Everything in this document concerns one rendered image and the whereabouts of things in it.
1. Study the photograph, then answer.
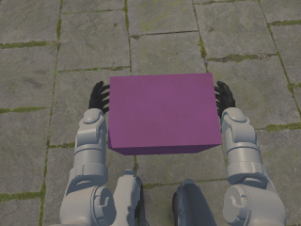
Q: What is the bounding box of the right robot thigh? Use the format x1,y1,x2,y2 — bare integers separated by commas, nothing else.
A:
177,184,217,226

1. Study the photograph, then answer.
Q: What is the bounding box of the carton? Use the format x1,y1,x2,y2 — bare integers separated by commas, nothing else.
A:
107,73,222,155

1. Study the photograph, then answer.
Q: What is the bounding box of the robot left shin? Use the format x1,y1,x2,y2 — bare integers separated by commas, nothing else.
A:
118,169,138,209

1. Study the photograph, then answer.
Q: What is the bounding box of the right robot upper arm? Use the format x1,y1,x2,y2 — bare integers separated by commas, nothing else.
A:
222,184,286,226

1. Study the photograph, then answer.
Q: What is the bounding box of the robot left forearm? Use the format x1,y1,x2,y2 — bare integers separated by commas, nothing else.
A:
59,108,108,223

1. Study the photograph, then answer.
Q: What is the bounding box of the robot right hand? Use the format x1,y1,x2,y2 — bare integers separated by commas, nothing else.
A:
214,81,236,119

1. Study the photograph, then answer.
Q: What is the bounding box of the robot right forearm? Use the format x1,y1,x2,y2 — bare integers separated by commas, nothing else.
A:
220,107,287,224

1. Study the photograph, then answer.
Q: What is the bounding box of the left robot upper arm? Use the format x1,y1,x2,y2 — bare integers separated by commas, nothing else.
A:
49,185,117,226

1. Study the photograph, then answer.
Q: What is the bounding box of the robot left hand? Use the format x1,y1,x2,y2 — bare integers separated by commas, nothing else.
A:
88,80,110,114

